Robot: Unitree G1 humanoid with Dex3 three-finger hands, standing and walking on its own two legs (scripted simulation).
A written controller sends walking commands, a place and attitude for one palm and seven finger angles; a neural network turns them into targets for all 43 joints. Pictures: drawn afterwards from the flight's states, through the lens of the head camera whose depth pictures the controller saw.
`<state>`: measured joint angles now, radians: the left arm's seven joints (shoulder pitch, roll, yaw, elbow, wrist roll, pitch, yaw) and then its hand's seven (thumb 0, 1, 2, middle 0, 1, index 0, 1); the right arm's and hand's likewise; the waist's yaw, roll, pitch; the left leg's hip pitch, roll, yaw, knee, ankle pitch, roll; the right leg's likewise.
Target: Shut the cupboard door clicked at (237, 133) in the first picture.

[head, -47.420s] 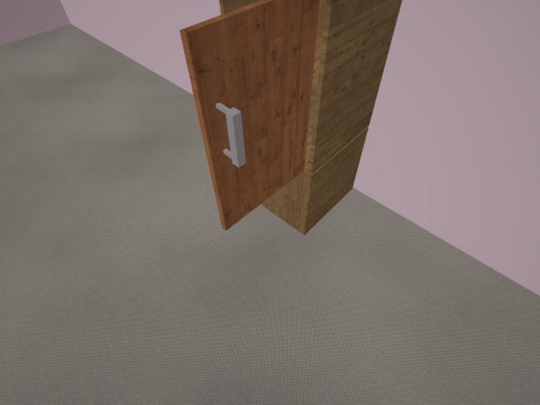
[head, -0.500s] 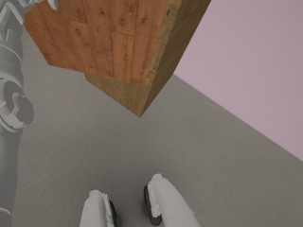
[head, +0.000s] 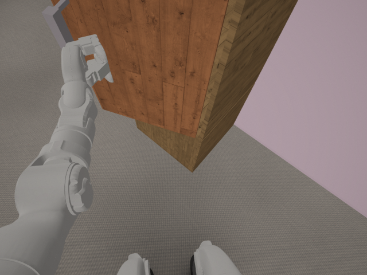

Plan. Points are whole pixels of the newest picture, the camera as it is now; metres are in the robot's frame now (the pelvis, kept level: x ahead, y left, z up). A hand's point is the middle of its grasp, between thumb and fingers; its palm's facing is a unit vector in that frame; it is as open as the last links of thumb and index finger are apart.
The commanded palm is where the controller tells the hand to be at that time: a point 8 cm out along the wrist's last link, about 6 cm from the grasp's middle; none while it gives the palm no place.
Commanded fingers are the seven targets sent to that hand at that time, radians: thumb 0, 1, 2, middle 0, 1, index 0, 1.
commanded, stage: pull the fist back off the door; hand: left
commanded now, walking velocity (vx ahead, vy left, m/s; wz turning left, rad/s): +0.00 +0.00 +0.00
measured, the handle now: (70, 35) +0.65 +0.18 +0.08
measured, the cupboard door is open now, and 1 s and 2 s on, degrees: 22 22 22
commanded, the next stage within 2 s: draw the hand back to the body in 0.32 s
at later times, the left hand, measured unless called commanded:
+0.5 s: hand (106, 85) +0.49 +0.10 +0.09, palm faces +0.08 -1.00 -0.03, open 3.1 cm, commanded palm +0.44 +0.16 +0.09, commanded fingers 0.00 0.90 0.90 -1.30 -1.50 -1.30 -1.50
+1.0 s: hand (47, 137) +0.35 +0.16 +0.15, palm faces +0.08 -0.99 -0.10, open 3.1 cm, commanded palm +0.31 +0.22 +0.16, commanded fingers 0.00 0.90 0.90 -1.05 -1.23 -1.05 -1.23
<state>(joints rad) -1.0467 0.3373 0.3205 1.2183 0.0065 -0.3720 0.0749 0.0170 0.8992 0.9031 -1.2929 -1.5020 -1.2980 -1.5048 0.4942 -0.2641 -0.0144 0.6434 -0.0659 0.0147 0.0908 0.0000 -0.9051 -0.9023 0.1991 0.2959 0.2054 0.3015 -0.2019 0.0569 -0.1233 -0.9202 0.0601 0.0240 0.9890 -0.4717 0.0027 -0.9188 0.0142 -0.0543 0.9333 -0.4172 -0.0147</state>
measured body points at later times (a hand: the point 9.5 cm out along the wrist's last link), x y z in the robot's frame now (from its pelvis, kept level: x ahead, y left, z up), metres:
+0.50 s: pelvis -0.01 -0.01 +0.00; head +0.09 -0.01 +0.44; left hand +0.48 +0.15 +0.10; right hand +0.03 -0.26 -0.13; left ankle -0.01 +0.11 -0.68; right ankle +0.01 -0.11 -0.68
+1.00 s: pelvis +0.00 +0.00 +0.04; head +0.01 -0.02 +0.49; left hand +0.34 +0.22 +0.16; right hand +0.14 -0.25 -0.06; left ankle -0.01 +0.11 -0.68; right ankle +0.01 -0.11 -0.68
